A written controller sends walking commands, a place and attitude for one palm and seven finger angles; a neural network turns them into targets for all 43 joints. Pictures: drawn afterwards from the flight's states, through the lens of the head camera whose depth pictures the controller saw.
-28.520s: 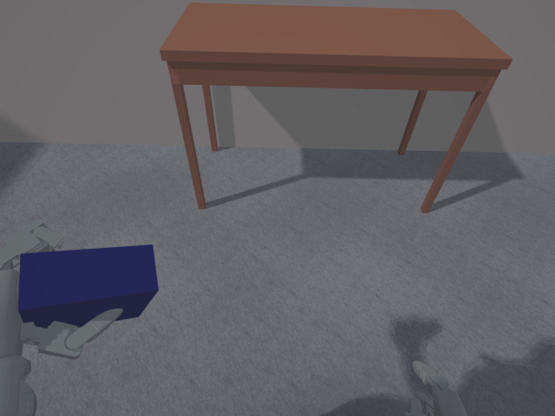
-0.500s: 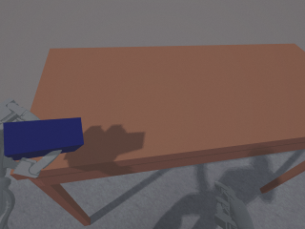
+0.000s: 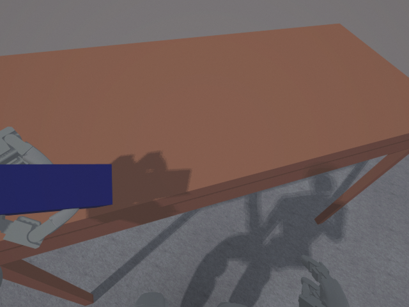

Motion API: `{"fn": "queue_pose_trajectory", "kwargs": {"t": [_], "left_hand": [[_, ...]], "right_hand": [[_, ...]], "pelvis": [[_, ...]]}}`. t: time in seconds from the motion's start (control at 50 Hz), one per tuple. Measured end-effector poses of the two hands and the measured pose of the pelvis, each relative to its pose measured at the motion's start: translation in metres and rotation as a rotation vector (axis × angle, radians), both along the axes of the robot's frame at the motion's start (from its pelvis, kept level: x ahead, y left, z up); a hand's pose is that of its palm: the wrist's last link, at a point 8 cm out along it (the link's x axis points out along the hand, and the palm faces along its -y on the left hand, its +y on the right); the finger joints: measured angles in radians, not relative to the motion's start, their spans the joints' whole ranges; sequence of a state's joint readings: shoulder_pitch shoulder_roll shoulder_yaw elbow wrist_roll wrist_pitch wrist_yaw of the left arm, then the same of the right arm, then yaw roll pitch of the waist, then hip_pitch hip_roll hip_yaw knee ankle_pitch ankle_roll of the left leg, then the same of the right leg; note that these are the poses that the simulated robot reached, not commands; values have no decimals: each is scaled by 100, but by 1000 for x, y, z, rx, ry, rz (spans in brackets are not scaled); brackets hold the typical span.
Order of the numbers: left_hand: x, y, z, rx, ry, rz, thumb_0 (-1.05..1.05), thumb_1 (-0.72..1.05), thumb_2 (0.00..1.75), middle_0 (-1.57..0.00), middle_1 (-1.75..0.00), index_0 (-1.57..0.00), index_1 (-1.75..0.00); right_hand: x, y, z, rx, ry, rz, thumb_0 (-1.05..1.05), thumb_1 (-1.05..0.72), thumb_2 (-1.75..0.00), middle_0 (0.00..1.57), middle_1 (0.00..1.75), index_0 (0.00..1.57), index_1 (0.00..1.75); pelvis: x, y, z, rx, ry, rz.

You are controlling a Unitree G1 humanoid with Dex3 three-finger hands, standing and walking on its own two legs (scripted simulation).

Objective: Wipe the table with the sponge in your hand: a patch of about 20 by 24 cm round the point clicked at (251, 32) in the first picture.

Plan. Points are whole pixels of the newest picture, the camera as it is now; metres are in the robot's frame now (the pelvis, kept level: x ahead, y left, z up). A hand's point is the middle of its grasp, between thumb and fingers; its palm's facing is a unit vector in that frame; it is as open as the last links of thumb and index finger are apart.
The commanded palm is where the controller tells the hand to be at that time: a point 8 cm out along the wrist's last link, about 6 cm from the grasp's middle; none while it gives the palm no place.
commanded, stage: shuffle to correct the standing spot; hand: left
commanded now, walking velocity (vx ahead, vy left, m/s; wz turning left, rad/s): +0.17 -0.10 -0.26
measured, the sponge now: (73, 190) +0.24 +0.21 +0.15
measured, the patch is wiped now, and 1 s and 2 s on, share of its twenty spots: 0.00 0.00 0.00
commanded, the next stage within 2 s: come to a stop and stand still in 1.00 s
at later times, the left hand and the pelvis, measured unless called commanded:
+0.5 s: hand (100, 180) +0.25 +0.17 +0.18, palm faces +0.22 -0.89 -0.40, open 9.1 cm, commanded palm +0.18 +0.22 +0.20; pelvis -0.01 -0.04 +0.02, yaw -5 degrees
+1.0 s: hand (88, 160) +0.27 +0.18 +0.19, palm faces +0.27 -0.86 -0.43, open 9.1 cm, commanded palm +0.22 +0.23 +0.20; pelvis +0.02 -0.03 +0.02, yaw -7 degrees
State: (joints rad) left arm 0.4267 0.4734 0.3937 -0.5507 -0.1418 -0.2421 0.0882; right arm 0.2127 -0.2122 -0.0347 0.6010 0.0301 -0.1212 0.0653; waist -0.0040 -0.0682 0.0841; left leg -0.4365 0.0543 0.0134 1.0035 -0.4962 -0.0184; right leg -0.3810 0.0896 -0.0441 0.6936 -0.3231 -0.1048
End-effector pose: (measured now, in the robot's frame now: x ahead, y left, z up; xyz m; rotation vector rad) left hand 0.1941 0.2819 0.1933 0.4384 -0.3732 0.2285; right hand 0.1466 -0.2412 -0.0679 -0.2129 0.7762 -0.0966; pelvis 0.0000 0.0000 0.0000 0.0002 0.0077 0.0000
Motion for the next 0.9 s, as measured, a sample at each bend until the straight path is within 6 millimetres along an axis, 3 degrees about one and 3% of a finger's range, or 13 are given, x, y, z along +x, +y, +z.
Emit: {"fn": "queue_pose_trajectory", "kwargs": {"t": [0.14,0.26,0.38,0.44,0.5,0.64,0.76,0.84,0.9], "left_hand": [[-15,4,-4,-11,74,80,-1,-42,107,-82,-140,-82,-140],[-6,0,-16,-32,70,109,-1,-42,107,-82,-141,-82,-140],[15,-39,-12,1,95,59,-1,-42,107,-82,-141,-82,-141],[21,-61,-4,-20,86,-12,-1,-42,107,-82,-141,-82,-141],[20,-71,5,7,112,-38,-1,-42,107,-82,-141,-82,-141],[15,-61,18,81,162,30,-1,-42,107,-82,-141,-82,-140],[23,-54,1,-4,159,83,-1,-42,107,-82,-141,-82,-141],[33,-61,-8,-29,167,63,-1,-42,107,-82,-141,-82,-141],[38,-65,-3,-6,152,35,-1,-42,107,-82,-141,-82,-141]], "right_hand": [[-11,-17,10,-51,33,-4,1,-91,-90,19,30,20,30],[-8,-20,0,-44,-39,-55,1,-91,-90,20,30,20,30],[-1,-16,-11,54,-65,-44,1,-91,-90,20,30,20,30],[-2,-18,-6,69,-32,-44,1,-91,-90,20,30,20,30],[-4,-26,5,69,-30,-70,1,-91,-90,20,30,20,30],[-11,-54,15,14,-38,-137,1,-91,-90,20,30,20,30],[-5,-70,13,-52,-48,-151,1,-91,-90,20,30,20,30],[4,-68,9,-44,-53,-165,1,-91,-90,19,30,20,30],[12,-60,8,-23,-64,-162,1,-91,-90,19,30,20,30]], "pelvis": [[-4,-9,11,33,28,-38],[-6,-9,0,60,-1,-65],[-6,-28,-3,40,-35,-87],[-7,-36,7,33,-35,-75],[-6,-42,17,40,-12,-95],[3,-45,27,53,8,-118],[12,-38,20,15,-7,-118],[16,-36,15,17,-33,-114],[19,-34,13,6,-39,-106]]}}
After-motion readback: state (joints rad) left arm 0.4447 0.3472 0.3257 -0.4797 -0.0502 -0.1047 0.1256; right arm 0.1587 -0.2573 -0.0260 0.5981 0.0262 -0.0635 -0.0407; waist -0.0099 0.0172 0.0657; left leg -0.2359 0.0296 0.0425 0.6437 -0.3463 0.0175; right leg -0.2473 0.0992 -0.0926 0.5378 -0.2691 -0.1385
